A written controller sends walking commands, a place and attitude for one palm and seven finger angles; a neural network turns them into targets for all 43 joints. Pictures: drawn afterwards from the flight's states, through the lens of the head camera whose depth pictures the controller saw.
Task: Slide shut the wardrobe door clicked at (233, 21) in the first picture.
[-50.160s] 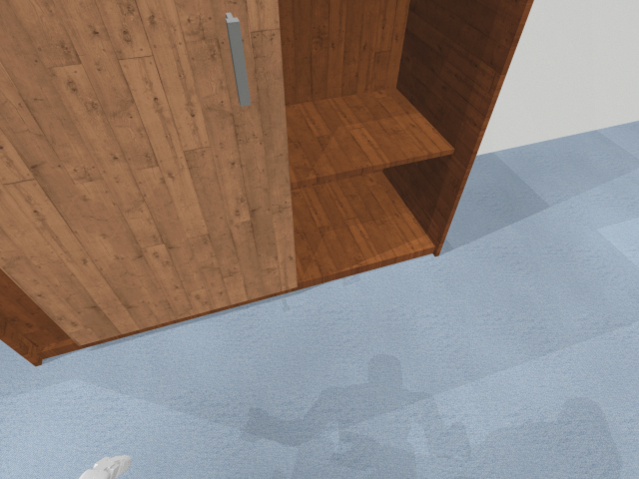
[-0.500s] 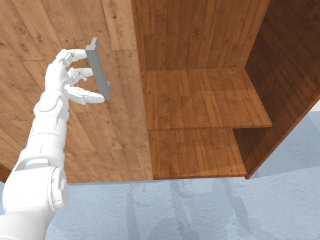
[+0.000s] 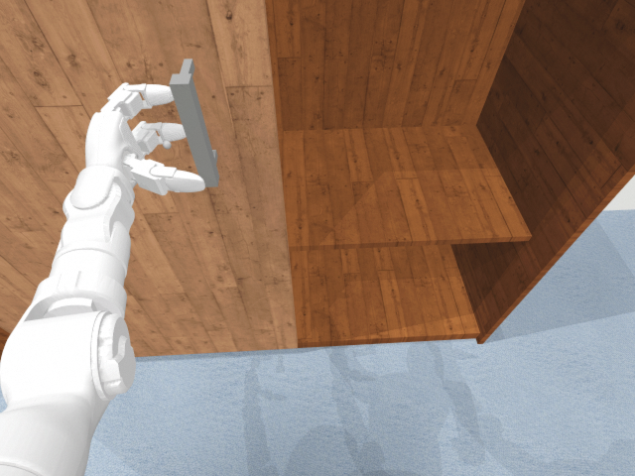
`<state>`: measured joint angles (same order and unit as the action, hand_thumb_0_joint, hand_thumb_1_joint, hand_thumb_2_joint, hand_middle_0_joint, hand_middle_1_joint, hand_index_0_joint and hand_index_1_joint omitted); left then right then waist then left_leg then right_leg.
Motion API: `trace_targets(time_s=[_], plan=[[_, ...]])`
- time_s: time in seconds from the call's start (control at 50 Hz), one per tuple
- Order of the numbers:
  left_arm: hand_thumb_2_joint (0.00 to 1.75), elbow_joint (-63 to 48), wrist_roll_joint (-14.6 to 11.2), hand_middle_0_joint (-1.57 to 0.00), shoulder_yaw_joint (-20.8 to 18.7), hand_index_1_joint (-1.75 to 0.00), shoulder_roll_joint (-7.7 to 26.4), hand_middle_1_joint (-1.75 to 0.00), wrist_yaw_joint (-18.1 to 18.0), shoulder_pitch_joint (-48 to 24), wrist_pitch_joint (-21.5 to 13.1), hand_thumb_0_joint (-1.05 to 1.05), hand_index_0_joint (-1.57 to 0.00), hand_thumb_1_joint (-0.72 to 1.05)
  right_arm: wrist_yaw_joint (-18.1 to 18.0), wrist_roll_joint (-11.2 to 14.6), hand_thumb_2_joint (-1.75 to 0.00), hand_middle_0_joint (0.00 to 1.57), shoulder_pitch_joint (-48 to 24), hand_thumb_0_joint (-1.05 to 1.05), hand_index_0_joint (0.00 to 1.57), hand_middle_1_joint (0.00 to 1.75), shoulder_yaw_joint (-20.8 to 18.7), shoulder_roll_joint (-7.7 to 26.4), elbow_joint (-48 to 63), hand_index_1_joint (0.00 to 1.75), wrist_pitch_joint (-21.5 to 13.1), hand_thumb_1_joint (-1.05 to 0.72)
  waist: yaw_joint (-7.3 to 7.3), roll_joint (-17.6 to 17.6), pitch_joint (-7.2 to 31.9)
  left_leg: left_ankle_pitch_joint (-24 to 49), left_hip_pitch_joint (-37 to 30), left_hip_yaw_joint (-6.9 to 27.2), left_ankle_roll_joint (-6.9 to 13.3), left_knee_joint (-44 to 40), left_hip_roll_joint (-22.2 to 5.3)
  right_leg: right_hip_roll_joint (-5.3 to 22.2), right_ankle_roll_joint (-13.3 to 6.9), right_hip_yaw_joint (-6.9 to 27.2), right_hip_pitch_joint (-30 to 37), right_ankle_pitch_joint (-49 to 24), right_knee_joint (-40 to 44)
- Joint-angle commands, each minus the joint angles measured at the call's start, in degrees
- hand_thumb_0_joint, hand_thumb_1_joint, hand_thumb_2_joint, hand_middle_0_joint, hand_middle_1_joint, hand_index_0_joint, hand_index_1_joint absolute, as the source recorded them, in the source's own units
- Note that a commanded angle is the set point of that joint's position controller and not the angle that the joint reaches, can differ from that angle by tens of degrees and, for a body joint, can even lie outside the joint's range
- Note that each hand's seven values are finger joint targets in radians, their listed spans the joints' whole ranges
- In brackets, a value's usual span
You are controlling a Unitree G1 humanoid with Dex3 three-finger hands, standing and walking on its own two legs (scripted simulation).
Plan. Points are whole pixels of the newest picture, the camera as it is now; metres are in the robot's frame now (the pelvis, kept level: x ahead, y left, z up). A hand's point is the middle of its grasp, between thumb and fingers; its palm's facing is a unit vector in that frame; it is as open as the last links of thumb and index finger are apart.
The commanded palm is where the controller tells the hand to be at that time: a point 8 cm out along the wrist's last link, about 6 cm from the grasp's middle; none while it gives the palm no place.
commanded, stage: slide the fingers in behind the handle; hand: left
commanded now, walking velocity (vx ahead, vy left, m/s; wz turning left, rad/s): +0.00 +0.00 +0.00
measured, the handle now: (199, 126) +0.52 +0.13 +0.16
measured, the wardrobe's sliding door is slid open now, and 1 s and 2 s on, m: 0.59 0.59 0.59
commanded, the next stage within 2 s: grip the handle and tug to test in 1.54 s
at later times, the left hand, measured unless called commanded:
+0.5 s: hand (182, 155) +0.46 +0.14 +0.17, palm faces +0.03 -1.00 +0.00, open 13.9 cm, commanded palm +0.43 +0.19 +0.16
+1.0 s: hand (207, 151) +0.46 +0.12 +0.17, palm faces +0.02 -1.00 +0.01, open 14.0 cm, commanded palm +0.43 +0.17 +0.16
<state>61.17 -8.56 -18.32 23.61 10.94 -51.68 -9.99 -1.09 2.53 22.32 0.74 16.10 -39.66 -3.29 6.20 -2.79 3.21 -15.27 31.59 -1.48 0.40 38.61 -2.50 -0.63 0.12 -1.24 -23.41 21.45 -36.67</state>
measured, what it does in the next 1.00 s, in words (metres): stands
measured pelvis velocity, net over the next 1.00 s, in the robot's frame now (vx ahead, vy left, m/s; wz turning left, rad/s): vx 0.01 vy -0.01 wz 0.00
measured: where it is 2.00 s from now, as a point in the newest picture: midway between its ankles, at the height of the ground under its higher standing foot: outside the picture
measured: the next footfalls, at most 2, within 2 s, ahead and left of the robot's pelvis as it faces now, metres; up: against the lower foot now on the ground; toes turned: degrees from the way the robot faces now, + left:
none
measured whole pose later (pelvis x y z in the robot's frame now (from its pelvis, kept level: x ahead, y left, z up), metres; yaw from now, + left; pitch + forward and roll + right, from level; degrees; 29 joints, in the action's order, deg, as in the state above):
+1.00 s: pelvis +0.01 -0.01 +0.00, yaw +0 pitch +6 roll +0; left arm 47.2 -8.9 -14.8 15.1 4.4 -42.5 -7.1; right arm -0.4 2.6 19.8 0.2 15.5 -38.6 -3.8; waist 4.9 -3.3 3.4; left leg -15.2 26.2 -1.7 -0.7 35.8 -2.8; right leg -1.0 -0.9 -0.9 -18.8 21.9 -35.1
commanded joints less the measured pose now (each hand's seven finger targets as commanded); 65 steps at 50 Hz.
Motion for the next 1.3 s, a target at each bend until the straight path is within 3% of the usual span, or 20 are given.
trace_targets(time_s=[0.0,0.1,0.18,0.28,0.34,0.36,0.44,0.5,0.52,0.58,0.7,0.76,0.84,0.88,0.92,1.02,1.06,1.12,1.2,1.28], plan=[[0.30,-13.4,-0.1,-0.30,-1.7,-1.20,12.2,-1.20,-0.3,-24.2,-3.3,0.00,-0.30,-0.50,-0.7,0.0,-0.90,0.20,2.8,0.00,0.20,0.30,-3.5,8.4,6.0,0.30,-2.2,-0.90,0.27,0.9,18.5,10.0,-21.0,2.2,2.1,-2.9,1.8,-2.1,-0.7,-0.7,-4.1,-15.3,5.9],[0.30,-23.9,-0.8,-0.30,0.2,-1.20,8.6,-1.20,-1.6,-23.9,-4.2,0.00,-0.30,-0.50,-0.3,0.0,-0.90,0.20,1.4,0.00,0.20,0.30,-3.7,7.8,7.2,0.30,-3.2,-0.90,-0.32,-3.2,22.1,13.6,-26.9,3.2,1.4,-3.0,1.2,-2.4,-1.1,-1.2,-4.4,-16.2,5.5],[0.30,-24.7,-0.9,-0.30,-0.7,-1.20,8.2,-1.20,-4.1,-22.0,-3.1,0.00,-0.30,-0.50,-0.1,0.0,-0.90,0.20,1.1,0.00,0.20,0.30,-3.9,7.8,6.4,0.30,-3.6,-0.90,-0.46,0.4,20.3,13.3,-26.2,3.4,1.3,-3.5,1.0,-2.6,-0.9,-1.7,-3.9,-16.2,5.9],[0.30,-24.4,0.5,-0.30,0.1,-1.20,7.2,-1.20,-6.0,-20.1,-1.6,0.00,-0.30,-0.50,0.0,0.0,-0.90,0.20,0.1,0.00,0.20,0.30,-3.6,7.3,6.6,0.30,-3.7,-0.90,-0.99,0.8,17.5,12.1,-24.0,2.6,1.5,-4.1,1.3,-2.4,-0.9,-1.5,-2.9,-16.1,6.2],[0.30,-26.0,0.6,-0.30,1.2,-1.20,6.0,-1.20,-6.1,-19.5,-1.4,0.00,-0.30,-0.50,0.0,0.0,-0.90,0.20,-0.6,0.00,0.20,0.30,-3.4,7.1,7.1,0.30,-3.6,-0.90,-1.05,-0.7,18.5,13.4,-24.9,2.3,1.4,-3.9,1.5,-2.3,-1.0,-1.3,-2.0,-17.8,6.0],[0.30,-25.9,0.2,-0.30,2.6,-1.20,4.2,-1.20,-5.8,-19.5,-1.2,0.00,-0.30,-0.50,-0.1,0.1,-0.90,0.20,-0.8,0.00,0.20,0.30,-3.3,6.9,7.2,0.30,-3.7,-0.90,-0.70,0.4,17.9,13.6,-25.1,2.4,1.4,-3.9,1.4,-2.3,-1.0,-1.4,-2.1,-18.1,6.1],[0.30,-25.1,-0.7,-0.30,2.7,-1.20,3.7,-1.20,-5.4,-19.7,-0.8,0.00,-0.30,-0.50,-0.3,0.3,-0.90,0.20,-1.3,0.00,0.20,0.30,-3.3,7.0,6.9,0.30,-3.6,-0.90,-0.37,3.0,17.0,12.7,-24.0,2.0,1.7,-3.9,1.8,-2.3,-0.8,-1.1,-1.0,-19.0,6.7],[0.30,-25.7,-0.8,-0.30,4.3,-1.20,2.1,-1.20,-5.1,-21.4,-0.5,0.00,-0.30,-0.50,-0.4,0.4,-0.90,0.20,-1.8,0.00,0.20,0.30,-3.2,6.8,7.0,0.30,-3.5,-0.90,-0.09,1.5,16.4,12.0,-23.9,1.8,1.7,-3.9,2.0,-2.0,-0.8,-1.0,-1.6,-18.8,6.8],[0.30,-24.9,-0.6,-0.30,3.2,-1.20,3.5,-1.20,-5.5,-20.8,-0.6,0.00,-0.30,-0.50,-0.6,0.3,-0.90,0.20,-1.7,0.00,0.20,0.30,-3.3,6.8,6.7,0.30,-3.3,-0.90,-0.46,2.2,16.1,12.0,-23.4,1.8,1.7,-3.8,2.0,-1.9,-1.0,-1.0,-0.8,-18.5,6.9],[0.30,-25.3,-0.1,-0.30,6.1,-1.20,0.8,-1.20,-5.7,-22.8,-0.9,0.00,-0.30,-0.50,-0.3,0.4,-0.90,0.20,-1.9,0.00,0.20,0.30,-3.3,6.5,6.5,0.30,-3.5,-0.90,0.39,0.9,16.0,11.5,-24.2,2.0,1.8,-3.5,2.2,-1.9,-0.9,-0.9,-2.7,-18.0,6.9],[0.30,-26.1,-0.9,-0.30,4.9,-1.20,1.8,-1.20,-5.5,-22.9,-1.3,0.00,-0.30,-0.50,-0.3,0.3,-0.90,0.20,-1.9,0.00,0.20,0.30,-3.5,6.6,6.4,0.30,-3.6,-0.90,-0.08,1.6,19.7,12.7,-24.9,1.5,1.9,-3.1,2.7,-1.8,-0.7,-0.3,-0.1,-20.9,6.8],[0.30,-25.2,-1.2,-0.30,5.0,-1.20,1.2,-1.20,-5.2,-21.2,-1.1,0.00,-0.30,-0.50,-0.2,0.3,-0.90,0.20,-2.0,0.00,0.20,0.30,-3.3,6.6,6.4,0.30,-3.4,-0.90,-0.29,3.4,18.7,13.4,-23.7,1.3,2.1,-3.1,2.9,-1.9,-0.6,-0.3,0.9,-22.9,6.9],[0.30,-24.6,-0.9,-0.30,2.2,-1.20,4.3,-1.20,-5.9,-20.2,-1.1,0.00,-0.30,-0.50,-0.2,0.3,-0.90,0.20,-2.0,0.00,0.20,0.30,-3.3,6.6,6.4,0.30,-3.2,-0.90,-1.14,3.7,17.6,12.8,-21.7,1.0,2.2,-3.4,3.1,-1.7,-0.5,-0.1,2.1,-23.2,7.0],[0.30,-25.7,-0.9,-0.30,1.8,-1.20,4.3,-1.20,-6.3,-19.6,-1.2,0.00,-0.30,-0.50,-0.2,0.1,-0.90,0.20,-2.3,0.00,0.20,0.30,-3.2,6.4,6.9,0.30,-3.0,-0.90,-1.53,2.8,18.4,13.8,-22.1,0.7,2.2,-3.6,3.2,-1.6,-0.5,0.0,3.1,-24.7,6.9],[0.30,-27.2,-0.5,-0.30,-0.3,-1.20,7.0,-1.20,-6.8,-16.9,-1.6,0.00,-0.30,-0.50,-0.1,-0.1,-0.90,0.20,-2.1,0.00,0.20,0.30,-3.3,6.4,7.0,0.30,-2.8,-0.90,-2.61,3.0,20.2,16.5,-22.1,0.6,2.2,-3.4,3.2,-1.4,-0.6,0.1,5.8,-27.8,6.3],[0.30,-31.2,-0.5,-0.30,2.2,-1.20,3.3,-1.20,-6.5,-12.0,-0.9,0.00,-0.30,-0.50,0.4,0.1,-0.90,0.20,-3.0,0.00,0.20,0.30,-3.6,6.0,8.4,0.30,-2.4,-0.90,-2.89,3.8,20.2,18.8,-22.8,0.0,2.2,-3.6,3.1,-1.6,-0.6,-0.3,7.3,-31.3,6.2],[0.30,-32.5,-0.9,-0.30,4.9,-1.20,-0.1,-1.20,-6.3,-12.2,0.0,0.00,-0.30,-0.50,0.5,0.4,-0.90,0.20,-3.6,0.00,0.20,0.30,-3.7,5.8,8.6,0.30,-2.5,-0.90,-2.25,2.8,18.9,18.0,-23.4,-0.3,2.2,-3.8,3.2,-1.7,-0.4,-0.3,5.9,-31.0,6.7],[0.30,-32.1,-1.3,-0.30,1.4,-1.20,3.8,-1.20,-6.8,-9.9,1.0,0.00,-0.30,-0.50,0.2,0.2,-0.90,0.20,-3.6,0.00,0.20,0.30,-3.6,6.5,8.2,0.30,-1.9,-0.90,-3.07,5.5,17.7,17.5,-21.7,-0.3,2.2,-4.2,3.2,-1.5,-0.4,-0.3,8.1,-31.9,7.1],[0.30,-36.2,-1.1,-0.30,4.1,-1.20,0.5,-1.20,-6.7,-9.9,1.1,0.00,-0.30,-0.50,0.2,0.2,-0.90,0.20,-4.5,0.00,0.20,0.30,-3.7,5.7,9.1,0.30,-1.9,-0.90,-2.99,2.4,19.6,20.3,-24.3,-0.5,2.1,-4.3,3.2,-1.4,-0.5,-0.4,8.1,-33.9,6.5],[0.30,-35.6,-0.8,-0.30,4.6,-1.20,-0.5,-1.20,-7.6,-9.0,1.9,0.00,-0.30,-0.50,0.4,0.2,-0.90,0.20,-4.5,0.00,0.20,0.30,-3.8,5.8,8.7,0.30,-1.6,-0.90,-2.74,3.6,18.3,20.5,-24.9,-0.2,2.1,-4.1,2.9,-1.6,-0.5,-0.8,6.5,-32.6,6.7]])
